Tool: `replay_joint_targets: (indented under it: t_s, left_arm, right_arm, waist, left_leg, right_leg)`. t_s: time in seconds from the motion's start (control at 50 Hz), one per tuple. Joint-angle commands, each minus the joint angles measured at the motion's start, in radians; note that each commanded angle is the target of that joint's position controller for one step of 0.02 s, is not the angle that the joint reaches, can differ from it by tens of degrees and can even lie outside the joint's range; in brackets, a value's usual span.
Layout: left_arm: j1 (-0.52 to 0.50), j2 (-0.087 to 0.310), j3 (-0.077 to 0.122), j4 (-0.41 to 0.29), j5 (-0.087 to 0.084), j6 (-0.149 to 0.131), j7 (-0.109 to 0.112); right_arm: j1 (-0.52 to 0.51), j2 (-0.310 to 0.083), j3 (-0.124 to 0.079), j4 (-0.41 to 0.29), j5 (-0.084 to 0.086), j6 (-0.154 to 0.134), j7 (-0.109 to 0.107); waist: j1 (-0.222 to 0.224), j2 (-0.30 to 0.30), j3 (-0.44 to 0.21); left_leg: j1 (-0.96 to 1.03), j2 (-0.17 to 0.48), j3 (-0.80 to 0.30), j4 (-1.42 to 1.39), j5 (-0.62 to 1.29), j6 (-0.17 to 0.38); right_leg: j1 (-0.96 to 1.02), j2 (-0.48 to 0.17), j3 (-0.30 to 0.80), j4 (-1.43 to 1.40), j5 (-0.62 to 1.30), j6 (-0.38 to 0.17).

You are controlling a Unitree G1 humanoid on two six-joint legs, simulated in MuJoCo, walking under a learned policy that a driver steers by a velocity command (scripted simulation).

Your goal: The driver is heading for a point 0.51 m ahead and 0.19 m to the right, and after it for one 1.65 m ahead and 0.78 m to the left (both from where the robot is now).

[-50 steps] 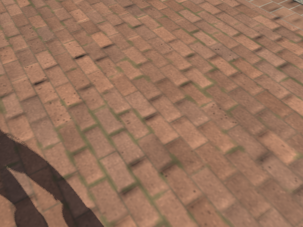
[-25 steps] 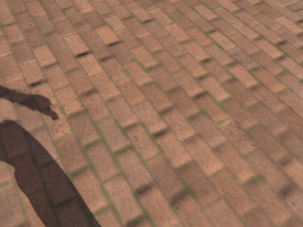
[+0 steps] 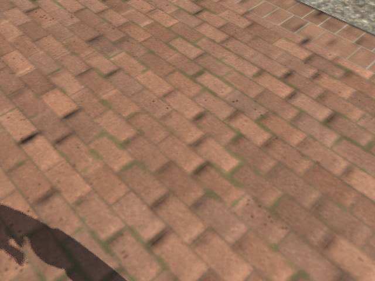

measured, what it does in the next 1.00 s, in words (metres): walks ahead, turning right: right foot, then left foot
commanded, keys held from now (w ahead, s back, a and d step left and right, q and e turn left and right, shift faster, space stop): w+e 0.10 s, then e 0.90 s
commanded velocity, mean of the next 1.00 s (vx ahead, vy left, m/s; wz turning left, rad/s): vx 0.17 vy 0.00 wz -0.56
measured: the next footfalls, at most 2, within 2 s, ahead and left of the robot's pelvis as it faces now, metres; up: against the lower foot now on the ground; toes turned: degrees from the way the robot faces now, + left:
right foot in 0.06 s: +0.21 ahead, -0.10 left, +0.00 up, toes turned -5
left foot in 0.50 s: +0.44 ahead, +0.04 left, +0.00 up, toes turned -23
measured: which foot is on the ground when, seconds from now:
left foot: down 0.00-0.04, up 0.06-0.48, down 0.50-0.92, up 0.94-1.00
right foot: up 0.00-0.04, down 0.06-0.50, up 0.52-0.90, down 0.92-1.00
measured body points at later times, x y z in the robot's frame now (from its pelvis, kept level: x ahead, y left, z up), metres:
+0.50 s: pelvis +0.25 -0.02 +0.00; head +0.28 -0.03 +0.45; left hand +0.42 +0.24 -0.11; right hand +0.38 -0.32 -0.09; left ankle +0.40 +0.05 -0.73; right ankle +0.17 -0.10 -0.73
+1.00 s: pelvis +0.27 -0.05 +0.00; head +0.28 -0.10 +0.45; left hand +0.54 +0.10 -0.08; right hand +0.23 -0.38 -0.11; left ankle +0.38 +0.06 -0.69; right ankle +0.22 -0.14 -0.73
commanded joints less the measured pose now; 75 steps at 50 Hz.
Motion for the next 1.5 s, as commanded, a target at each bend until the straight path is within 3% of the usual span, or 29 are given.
replay_joint_targets:
  t_s: [0.02, 0.04, 0.06, 0.08, 0.1, 0.12, 0.18, 0.26, 0.4, 0.48, 0.5, 0.52, 0.54, 0.56, 0.6, 0.7, 0.9, 0.92, 0.94, 0.96, 0.98, 1.06, 1.26, 1.36, 1.4, 1.42, 1.44, 1.46, 1.5]
  left_arm:
    - [-0.023, 0.114, 0.034, -0.097, -0.001, -0.016, -0.018]
    - [0.130, 0.163, 0.061, -0.063, -0.003, -0.014, -0.016]
    - [0.302, 0.247, 0.097, -0.030, 0.001, -0.007, 0.001]
    - [0.354, 0.343, 0.114, -0.025, 0.000, -0.005, 0.014]
    - [0.390, 0.281, 0.092, -0.029, 0.009, -0.007, 0.019]
    - [0.331, 0.225, 0.078, -0.040, 0.020, -0.011, 0.025]
    - [0.124, 0.137, 0.048, -0.108, 0.022, -0.013, 0.026]
    - [0.131, 0.210, 0.064, -0.125, 0.024, -0.005, 0.047]
    - [0.189, 0.208, 0.067, -0.132, 0.001, 0.056, 0.084]
    - [0.130, 0.188, 0.060, -0.174, 0.004, 0.067, 0.097]
    - [0.132, 0.147, 0.046, -0.195, 0.014, 0.064, 0.095]
    - [0.211, 0.091, 0.031, -0.204, 0.031, 0.059, 0.093]
    - [0.342, 0.138, 0.033, -0.208, 0.012, 0.056, 0.085]
    - [0.343, 0.232, 0.057, -0.175, 0.005, 0.064, 0.082]
    - [0.225, 0.244, 0.071, -0.180, 0.001, 0.102, 0.091]
    - [0.191, 0.149, 0.049, -0.230, 0.000, 0.120, 0.090]
    - [0.227, 0.167, 0.061, -0.252, 0.013, 0.123, 0.045]
    - [0.267, 0.189, 0.073, -0.238, 0.017, 0.123, 0.049]
    - [0.287, 0.289, 0.098, -0.250, 0.020, 0.121, 0.065]
    - [0.256, 0.377, 0.108, -0.287, 0.045, 0.108, 0.066]
    - [0.247, 0.330, 0.097, -0.290, 0.065, 0.084, 0.061]
    - [0.106, 0.225, 0.059, -0.308, 0.018, 0.066, 0.073]
    - [0.143, 0.222, 0.048, -0.294, 0.035, 0.083, 0.078]
    - [0.150, 0.210, 0.033, -0.265, 0.016, 0.083, 0.066]
    - [0.126, 0.151, 0.013, -0.272, 0.025, 0.067, 0.068]
    - [0.121, 0.096, 0.001, -0.298, 0.028, 0.051, 0.066]
    - [0.046, 0.163, 0.019, -0.339, 0.012, 0.030, 0.068]
    - [0.016, 0.215, 0.039, -0.337, -0.005, 0.017, 0.067]
    - [0.052, 0.191, 0.042, -0.306, 0.015, 0.008, 0.061]
  right_arm:
    - [-0.003, -0.197, -0.041, -0.052, 0.004, 0.016, -0.018]
    - [-0.028, -0.205, -0.041, -0.066, 0.006, 0.023, -0.021]
    - [-0.037, -0.202, -0.036, -0.091, 0.004, 0.015, -0.022]
    - [0.061, -0.041, 0.013, -0.132, -0.024, -0.019, 0.005]
    - [-0.010, -0.095, 0.006, -0.152, 0.015, -0.070, 0.023]
    - [-0.122, -0.154, -0.011, -0.190, 0.049, -0.096, 0.030]
    - [-0.141, -0.168, -0.032, -0.197, 0.007, -0.074, 0.007]
    - [-0.145, -0.108, -0.027, -0.242, -0.012, -0.022, -0.012]
    - [-0.334, -0.116, -0.020, -0.321, 0.002, -0.001, -0.001]
    - [-0.263, -0.164, -0.040, -0.318, -0.008, -0.023, 0.007]
    - [-0.213, -0.202, -0.049, -0.316, -0.024, -0.029, 0.001]
    - [-0.184, -0.248, -0.053, -0.328, -0.045, -0.021, -0.013]
    - [-0.134, -0.244, -0.057, -0.311, -0.042, -0.001, -0.011]
    - [-0.180, -0.182, -0.045, -0.344, -0.018, 0.009, -0.009]
    - [-0.236, -0.132, -0.027, -0.363, -0.016, 0.032, -0.013]
    - [-0.264, -0.163, -0.039, -0.358, -0.024, 0.058, -0.025]
    - [-0.270, -0.214, -0.066, -0.338, 0.023, 0.081, -0.018]
    - [-0.229, -0.183, -0.061, -0.318, 0.025, 0.085, -0.015]
    - [-0.207, -0.118, -0.045, -0.327, -0.001, 0.089, -0.005]
    - [-0.284, -0.128, -0.047, -0.392, -0.018, 0.079, -0.012]
    - [-0.350, -0.165, -0.058, -0.402, -0.010, 0.074, -0.018]
    - [-0.257, -0.178, -0.076, -0.348, -0.013, 0.084, -0.033]
    - [-0.285, -0.131, -0.044, -0.366, 0.011, 0.075, 0.002]
    - [-0.226, -0.116, -0.036, -0.348, 0.023, 0.042, 0.031]
    - [-0.107, -0.146, -0.041, -0.319, 0.007, 0.021, 0.027]
    - [-0.029, -0.233, -0.060, -0.294, -0.005, 0.014, 0.024]
    - [0.020, -0.279, -0.078, -0.280, -0.009, 0.006, 0.031]
    - [0.002, -0.235, -0.066, -0.286, -0.006, -0.003, 0.024]
    - [-0.060, -0.182, -0.045, -0.302, 0.005, -0.003, 0.013]
  waist:
    - [0.072, 0.140, -0.008]
    - [0.155, 0.139, -0.090]
    - [0.230, 0.070, -0.188]
    - [0.134, -0.195, -0.303]
    - [0.175, -0.146, -0.411]
    - [0.186, -0.111, -0.264]
    - [0.052, 0.066, -0.085]
    - [0.016, 0.009, -0.062]
    - [0.088, -0.082, -0.118]
    - [0.026, -0.105, -0.112]
    - [0.017, -0.050, -0.170]
    - [0.056, 0.157, -0.243]
    - [0.096, 0.363, -0.350]
    - [0.081, 0.227, -0.303]
    - [0.061, 0.102, -0.173]
    - [0.063, 0.180, -0.102]
    - [0.092, 0.187, -0.129]
    - [0.098, 0.131, -0.109]
    - [0.073, -0.141, -0.069]
    - [0.084, -0.282, -0.041]
    - [0.120, -0.180, -0.067]
    - [0.035, -0.121, -0.076]
    - [0.090, -0.130, -0.089]
    - [0.062, -0.111, -0.022]
    - [0.017, -0.038, -0.048]
    - [0.027, 0.153, -0.051]
    - [-0.014, 0.276, 0.030]
    - [-0.020, 0.214, 0.095]
    - [0.021, 0.176, 0.093]
  left_leg:
    - [0.024, 0.310, -0.016, 0.250, 1.179, 0.098]
    - [-0.036, 0.283, 0.006, 0.446, 1.215, 0.074]
    - [-0.267, 0.243, 0.007, 0.732, 0.979, 0.035]
    - [-0.739, 0.031, -0.050, 1.124, 0.030, -0.033]
    - [-0.889, -0.019, -0.267, 1.272, -0.178, -0.015]
    - [-0.976, 0.044, -0.297, 1.264, -0.112, 0.010]
    - [-0.775, 0.135, -0.266, 1.059, -0.006, -0.014]
    - [-0.682, 0.096, -0.218, 0.791, 0.091, -0.070]
    - [-0.597, 0.003, -0.241, 0.396, 0.361, -0.083]
    - [-0.490, 0.019, -0.270, 0.201, 0.390, -0.035]
    - [-0.326, 0.131, -0.336, 0.190, 0.581, 0.014]
    - [-0.091, 0.344, -0.526, 0.243, 1.012, 0.122]
    - [0.025, 0.543, -0.818, 0.212, 0.964, 0.308]
    - [-0.029, 0.497, -0.787, 0.194, 0.780, 0.303]
    - [-0.185, 0.360, -0.542, 0.173, 0.554, 0.215]
    - [-0.341, 0.278, -0.321, 0.076, 0.437, 0.217]
    - [-0.374, 0.331, -0.183, 0.174, 0.269, 0.135]
    - [-0.455, 0.293, -0.131, 0.269, 0.181, 0.065]
    - [-0.679, 0.171, -0.013, 0.559, -0.051, -0.045]
    - [-0.880, 0.043, -0.104, 0.775, -0.282, -0.084]
    - [-0.877, 0.055, -0.218, 0.903, -0.246, -0.066]
    - [-0.807, 0.065, -0.245, 0.966, 0.013, -0.067]
    - [-0.599, 0.059, -0.218, 0.586, -0.001, -0.084]
    - [-0.393, 0.015, -0.146, 0.271, 0.070, -0.015]
    - [-0.192, 0.132, -0.272, 0.206, 0.072, 0.053]
    - [-0.110, 0.275, -0.500, 0.135, -0.073, 0.143]
    - [-0.132, 0.435, -0.789, -0.005, -0.202, 0.273]
    - [-0.141, 0.447, -0.810, -0.023, -0.256, 0.292]
    - [-0.128, 0.346, -0.654, 0.005, -0.007, 0.232]
  right_leg:
    - [0.092, 0.085, -0.094, 0.004, -0.149, -0.051]
    - [0.302, 0.124, -0.098, -0.051, -0.110, -0.084]
    - [0.618, 0.039, 0.077, -0.086, -0.095, -0.142]
    - [1.009, -0.237, 0.624, -0.133, -0.177, -0.335]
    - [1.102, -0.302, 0.887, -0.293, -0.233, -0.378]
    - [1.009, -0.263, 0.712, -0.294, -0.078, -0.312]
    - [0.544, -0.149, 0.366, -0.304, 0.373, -0.229]
    - [0.348, -0.073, 0.243, -0.311, 0.573, -0.208]
    - [0.395, -0.030, 0.305, -0.203, 0.299, -0.094]
    - [0.448, -0.011, 0.431, -0.064, 0.121, -0.055]
    - [0.380, 0.045, 0.396, 0.071, 0.002, -0.015]
    - [0.192, 0.167, 0.266, 0.296, -0.475, 0.043]
    - [0.039, 0.190, 0.205, 0.507, -0.756, 0.084]
    - [-0.004, 0.125, 0.218, 0.630, -0.687, 0.119]
    - [-0.028, 0.077, 0.164, 0.692, -0.548, 0.158]
    - [0.070, 0.041, 0.065, 0.507, -0.421, 0.166]
    - [0.393, 0.051, -0.040, -0.046, -0.234, 0.047]
    - [0.479, 0.053, 0.004, -0.142, -0.174, 0.009]
    - [0.581, -0.165, 0.332, -0.268, 0.005, -0.081]
    - [0.526, -0.341, 0.588, -0.301, 0.134, -0.256]
    - [0.486, -0.308, 0.553, -0.322, 0.046, -0.262]
    - [0.438, -0.155, 0.358, -0.279, 0.059, -0.123]
    - [0.465, -0.144, 0.373, -0.229, 0.076, -0.154]
    - [0.336, -0.091, 0.453, -0.285, -0.562, -0.125]
    - [0.198, -0.019, 0.396, -0.141, -0.578, -0.052]
    - [0.029, 0.119, 0.168, 0.091, -0.541, 0.020]
    - [-0.140, 0.130, 0.093, 0.255, -0.600, 0.054]
    - [-0.218, 0.070, 0.142, 0.387, -0.562, 0.063]
    - [-0.221, 0.041, 0.118, 0.434, -0.451, 0.083]
Keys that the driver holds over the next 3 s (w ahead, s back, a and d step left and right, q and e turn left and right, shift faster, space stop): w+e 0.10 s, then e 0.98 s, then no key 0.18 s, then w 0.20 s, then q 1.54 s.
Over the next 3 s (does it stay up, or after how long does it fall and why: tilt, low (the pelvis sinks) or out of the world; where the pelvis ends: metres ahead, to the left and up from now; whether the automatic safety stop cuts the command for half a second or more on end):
stays up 0.38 -0.15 0.01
